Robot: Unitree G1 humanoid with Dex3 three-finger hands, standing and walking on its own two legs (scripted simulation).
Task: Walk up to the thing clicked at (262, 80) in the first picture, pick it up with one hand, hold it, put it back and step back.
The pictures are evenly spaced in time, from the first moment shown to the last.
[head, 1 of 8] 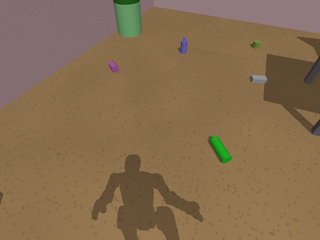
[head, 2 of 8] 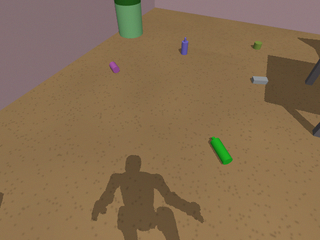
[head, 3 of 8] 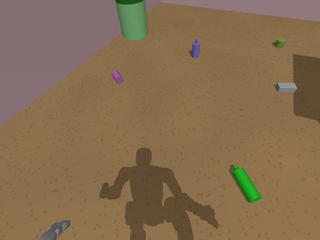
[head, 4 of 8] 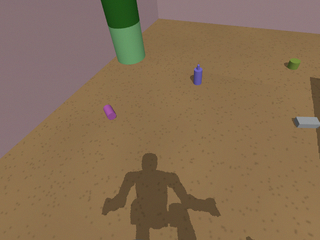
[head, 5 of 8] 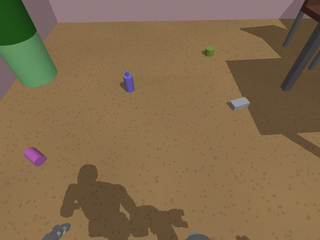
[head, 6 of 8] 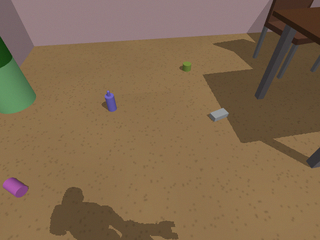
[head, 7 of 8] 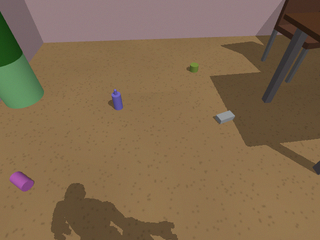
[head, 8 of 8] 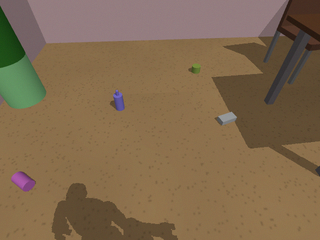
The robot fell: no
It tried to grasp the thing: no
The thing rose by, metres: 0.00
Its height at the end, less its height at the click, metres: +0.00
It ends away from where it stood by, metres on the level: 0.00
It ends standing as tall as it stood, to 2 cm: yes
